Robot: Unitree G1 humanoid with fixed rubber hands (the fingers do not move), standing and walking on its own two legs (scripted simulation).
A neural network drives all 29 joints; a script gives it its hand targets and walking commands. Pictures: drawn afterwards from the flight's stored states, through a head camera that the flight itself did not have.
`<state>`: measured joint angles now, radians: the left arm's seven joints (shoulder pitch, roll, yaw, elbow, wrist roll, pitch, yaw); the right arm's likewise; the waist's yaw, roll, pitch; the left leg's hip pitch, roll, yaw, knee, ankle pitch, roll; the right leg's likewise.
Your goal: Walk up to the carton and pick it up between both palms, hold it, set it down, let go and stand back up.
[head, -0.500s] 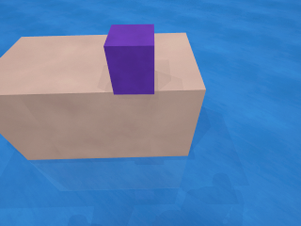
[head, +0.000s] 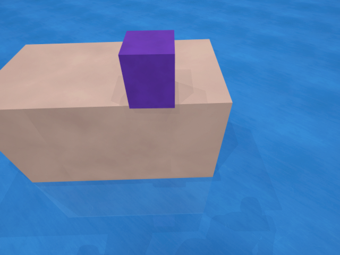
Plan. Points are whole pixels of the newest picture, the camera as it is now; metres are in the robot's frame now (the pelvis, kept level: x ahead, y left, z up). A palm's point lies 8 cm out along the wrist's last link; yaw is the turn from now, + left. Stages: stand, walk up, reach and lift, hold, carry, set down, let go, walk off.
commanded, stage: stand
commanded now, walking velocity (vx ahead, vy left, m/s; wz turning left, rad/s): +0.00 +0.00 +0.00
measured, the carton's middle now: (151, 70) +0.83 +0.11 +0.00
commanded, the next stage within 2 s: walk up in 0.46 s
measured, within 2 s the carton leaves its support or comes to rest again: neither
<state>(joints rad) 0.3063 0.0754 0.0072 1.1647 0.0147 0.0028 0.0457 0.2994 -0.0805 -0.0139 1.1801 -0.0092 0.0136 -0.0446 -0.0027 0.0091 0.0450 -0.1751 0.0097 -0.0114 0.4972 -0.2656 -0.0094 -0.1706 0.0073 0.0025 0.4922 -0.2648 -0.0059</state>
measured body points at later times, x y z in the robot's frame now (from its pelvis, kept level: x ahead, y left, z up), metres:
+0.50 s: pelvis +0.00 +0.01 +0.00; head +0.00 +0.01 +0.45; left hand -0.03 +0.20 -0.17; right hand -0.02 -0.19 -0.16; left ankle +0.01 +0.13 -0.74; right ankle +0.00 -0.12 -0.74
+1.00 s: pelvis +0.06 +0.07 -0.03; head +0.05 +0.08 +0.42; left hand +0.03 +0.32 -0.18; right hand +0.04 -0.18 -0.17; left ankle +0.07 +0.16 -0.74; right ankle +0.04 -0.07 -0.68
